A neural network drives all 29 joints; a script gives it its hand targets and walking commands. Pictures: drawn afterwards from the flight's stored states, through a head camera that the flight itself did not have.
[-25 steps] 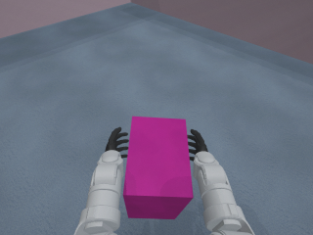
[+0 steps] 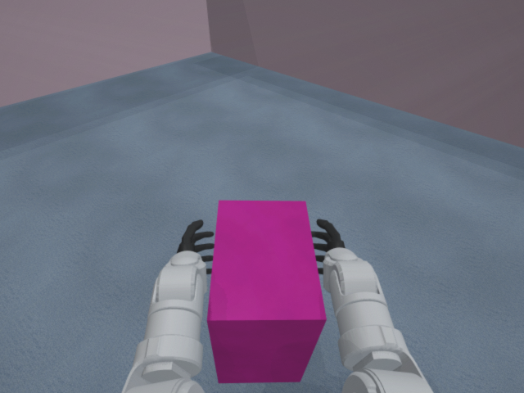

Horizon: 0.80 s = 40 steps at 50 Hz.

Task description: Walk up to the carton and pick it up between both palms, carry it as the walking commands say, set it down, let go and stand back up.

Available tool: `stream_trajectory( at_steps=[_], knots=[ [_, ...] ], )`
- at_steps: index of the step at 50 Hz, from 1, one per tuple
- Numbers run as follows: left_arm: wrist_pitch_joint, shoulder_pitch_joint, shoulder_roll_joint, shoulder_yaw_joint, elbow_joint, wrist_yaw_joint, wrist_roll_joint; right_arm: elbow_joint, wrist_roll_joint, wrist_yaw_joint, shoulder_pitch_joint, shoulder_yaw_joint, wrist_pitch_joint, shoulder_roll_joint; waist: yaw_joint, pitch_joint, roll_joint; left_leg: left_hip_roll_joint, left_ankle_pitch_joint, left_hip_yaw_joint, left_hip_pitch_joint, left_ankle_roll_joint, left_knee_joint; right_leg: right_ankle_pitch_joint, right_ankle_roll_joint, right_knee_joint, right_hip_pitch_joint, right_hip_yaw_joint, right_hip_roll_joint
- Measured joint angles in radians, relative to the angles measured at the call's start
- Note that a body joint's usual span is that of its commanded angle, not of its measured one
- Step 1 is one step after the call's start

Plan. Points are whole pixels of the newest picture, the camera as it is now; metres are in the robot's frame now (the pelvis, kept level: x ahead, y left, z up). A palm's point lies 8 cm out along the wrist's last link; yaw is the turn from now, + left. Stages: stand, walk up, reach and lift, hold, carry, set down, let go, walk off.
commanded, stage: reach and lift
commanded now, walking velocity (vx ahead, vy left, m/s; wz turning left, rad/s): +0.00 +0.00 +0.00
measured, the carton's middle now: (260, 294) +0.31 +0.01 -0.02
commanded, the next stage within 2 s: hold in 0.96 s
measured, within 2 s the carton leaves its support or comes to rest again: neither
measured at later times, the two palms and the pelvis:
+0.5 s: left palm (189, 257) +0.33 +0.13 +0.06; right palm (332, 261) +0.33 -0.11 +0.05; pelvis +0.02 +0.01 +0.00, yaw +0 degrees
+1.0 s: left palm (194, 268) +0.31 +0.12 +0.06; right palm (341, 270) +0.31 -0.12 +0.06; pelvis +0.02 +0.01 +0.00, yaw +0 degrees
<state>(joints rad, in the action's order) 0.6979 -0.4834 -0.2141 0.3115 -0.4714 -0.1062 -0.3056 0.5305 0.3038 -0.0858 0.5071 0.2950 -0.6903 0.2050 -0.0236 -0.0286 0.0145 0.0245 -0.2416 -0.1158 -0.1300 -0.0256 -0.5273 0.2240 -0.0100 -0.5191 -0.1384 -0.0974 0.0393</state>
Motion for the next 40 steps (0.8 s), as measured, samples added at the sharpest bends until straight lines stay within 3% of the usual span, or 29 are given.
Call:
stream_trajectory(
  at_steps=[8, 22, 31, 40],
  knots=[
    [0.000, 0.002, -0.008, -0.002, -0.025, -0.003, -0.010, 0.004, -0.003, 0.003, 0.000, 0.002, -0.024, -0.011, 0.034, 0.004, -0.003, 0.001, -0.012, 0.006, -0.003, 0.007, -0.009, 0.007, -0.005, 0.000, -0.001, -0.006, -0.001],
    [0.012, 0.042, 0.002, -0.056, 0.013, -0.005, 0.022, -0.079, -0.030, -0.007, -0.082, -0.055, -0.037, -0.013, 0.016, 0.019, 0.006, 0.010, -0.026, 0.013, 0.001, 0.019, -0.001, 0.018, -0.016, 0.017, 0.008, -0.013, -0.011],
    [0.025, 0.093, 0.023, -0.134, 0.060, -0.017, 0.067, -0.155, -0.048, -0.010, -0.158, -0.125, -0.050, -0.029, 0.024, 0.032, 0.002, 0.014, -0.010, 0.012, 0.027, 0.023, 0.048, 0.006, -0.019, 0.062, 0.033, -0.013, -0.020],
    [0.040, 0.109, 0.028, -0.150, 0.052, -0.013, 0.058, -0.138, -0.046, -0.006, -0.160, -0.122, -0.068, -0.029, 0.033, 0.042, -0.012, 0.005, -0.005, 0.013, 0.035, 0.017, 0.058, -0.002, -0.013, 0.071, 0.038, -0.015, -0.012]
  ],
)
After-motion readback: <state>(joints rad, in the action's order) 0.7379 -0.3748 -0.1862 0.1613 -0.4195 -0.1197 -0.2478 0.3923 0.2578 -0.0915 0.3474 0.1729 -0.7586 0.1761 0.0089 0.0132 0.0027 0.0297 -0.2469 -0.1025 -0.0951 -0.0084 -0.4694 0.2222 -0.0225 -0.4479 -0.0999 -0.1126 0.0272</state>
